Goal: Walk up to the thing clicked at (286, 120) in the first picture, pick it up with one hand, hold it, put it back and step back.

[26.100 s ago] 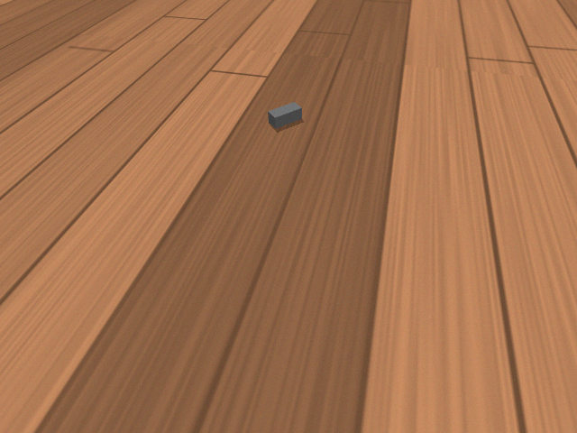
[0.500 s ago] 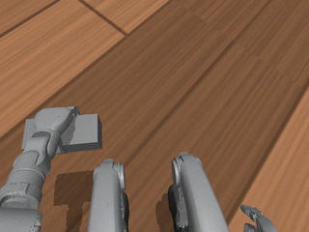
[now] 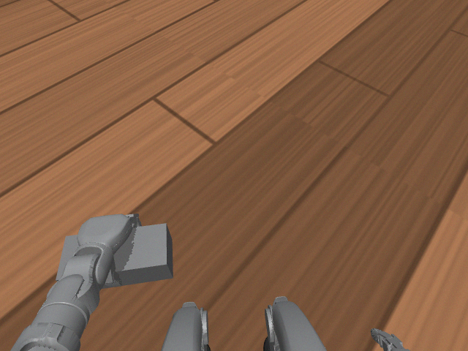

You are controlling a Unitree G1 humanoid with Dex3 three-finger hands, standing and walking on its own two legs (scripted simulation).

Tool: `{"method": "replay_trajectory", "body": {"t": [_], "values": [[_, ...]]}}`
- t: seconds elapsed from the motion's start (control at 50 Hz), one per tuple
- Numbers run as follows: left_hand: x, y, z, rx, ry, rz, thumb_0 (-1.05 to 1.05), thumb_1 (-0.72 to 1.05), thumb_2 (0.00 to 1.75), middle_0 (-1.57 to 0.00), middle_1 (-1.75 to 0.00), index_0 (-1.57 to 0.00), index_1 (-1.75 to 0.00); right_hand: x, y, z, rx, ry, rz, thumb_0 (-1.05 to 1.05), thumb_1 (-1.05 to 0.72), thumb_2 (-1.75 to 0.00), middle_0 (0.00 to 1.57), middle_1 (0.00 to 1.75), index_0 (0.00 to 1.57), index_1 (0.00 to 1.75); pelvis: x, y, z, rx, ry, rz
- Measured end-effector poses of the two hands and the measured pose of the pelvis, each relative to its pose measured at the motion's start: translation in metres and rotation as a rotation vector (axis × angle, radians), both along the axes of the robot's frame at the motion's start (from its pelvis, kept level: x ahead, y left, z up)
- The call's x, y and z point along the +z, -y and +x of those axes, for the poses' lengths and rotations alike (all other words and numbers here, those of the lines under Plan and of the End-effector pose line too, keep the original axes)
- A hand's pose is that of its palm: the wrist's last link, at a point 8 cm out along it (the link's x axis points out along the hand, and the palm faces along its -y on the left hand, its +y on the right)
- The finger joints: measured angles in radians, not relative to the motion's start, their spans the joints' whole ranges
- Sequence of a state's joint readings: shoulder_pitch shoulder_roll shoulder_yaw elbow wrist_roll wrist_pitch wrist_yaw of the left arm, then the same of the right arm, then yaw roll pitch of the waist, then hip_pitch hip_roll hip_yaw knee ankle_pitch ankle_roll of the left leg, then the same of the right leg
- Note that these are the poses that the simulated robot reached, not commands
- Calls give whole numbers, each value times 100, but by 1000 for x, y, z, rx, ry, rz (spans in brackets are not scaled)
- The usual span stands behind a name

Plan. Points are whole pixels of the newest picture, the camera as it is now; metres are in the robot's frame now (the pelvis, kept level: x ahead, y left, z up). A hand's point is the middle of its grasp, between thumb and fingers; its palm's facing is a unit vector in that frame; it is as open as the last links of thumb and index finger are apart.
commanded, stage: lift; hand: left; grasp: from above
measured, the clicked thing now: (120, 257) +0.33 +0.23 -0.13
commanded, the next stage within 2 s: hold in 0.56 s
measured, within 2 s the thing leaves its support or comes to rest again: neither
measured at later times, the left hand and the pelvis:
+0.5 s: hand (101, 226) +0.35 +0.23 +0.01, palm faces -0.48 -0.08 -0.87, open 11.7 cm; pelvis +0.04 +0.00 +0.09, yaw +0 degrees
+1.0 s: hand (93, 209) +0.35 +0.22 +0.05, palm faces -0.48 -0.05 -0.88, open 11.7 cm; pelvis +0.06 +0.00 +0.12, yaw +0 degrees
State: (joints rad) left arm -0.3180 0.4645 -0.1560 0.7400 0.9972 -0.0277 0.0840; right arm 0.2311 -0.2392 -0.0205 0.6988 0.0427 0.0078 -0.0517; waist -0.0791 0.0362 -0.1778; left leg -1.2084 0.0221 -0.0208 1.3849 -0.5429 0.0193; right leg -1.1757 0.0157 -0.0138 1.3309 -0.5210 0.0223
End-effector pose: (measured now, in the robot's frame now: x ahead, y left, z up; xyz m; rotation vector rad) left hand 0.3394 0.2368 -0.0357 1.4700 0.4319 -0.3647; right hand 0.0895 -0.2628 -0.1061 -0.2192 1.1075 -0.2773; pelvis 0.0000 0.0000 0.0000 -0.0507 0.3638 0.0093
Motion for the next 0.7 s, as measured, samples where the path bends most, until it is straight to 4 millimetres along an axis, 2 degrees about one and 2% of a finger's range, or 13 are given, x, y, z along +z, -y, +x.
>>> {"method": "replay_trajectory", "body": {"t": [0.12,0.36,0.54,0.7], "values": [[27,4,-1,-20,1,14,0,-34,79,-59,-76,-59,-72,28,0,0,-7,2,-5,0,-91,-90,20,30,20,30,29,-2,8,-4,46,6],[79,6,11,22,26,14,0,-34,79,-59,-76,-59,-71,69,-1,9,-6,-8,16,1,-91,-90,20,30,20,30,74,-3,27,-7,126,20],[103,8,14,23,5,5,-1,-33,79,-59,-76,-59,-72,93,1,25,-11,19,21,1,-91,-90,20,30,20,30,96,-2,40,-8,172,26],[117,10,14,6,15,9,-1,-33,78,-59,-76,-59,-72,104,4,41,-1,38,22,1,-91,-90,20,30,20,30,107,-1,47,-7,199,31]]}}
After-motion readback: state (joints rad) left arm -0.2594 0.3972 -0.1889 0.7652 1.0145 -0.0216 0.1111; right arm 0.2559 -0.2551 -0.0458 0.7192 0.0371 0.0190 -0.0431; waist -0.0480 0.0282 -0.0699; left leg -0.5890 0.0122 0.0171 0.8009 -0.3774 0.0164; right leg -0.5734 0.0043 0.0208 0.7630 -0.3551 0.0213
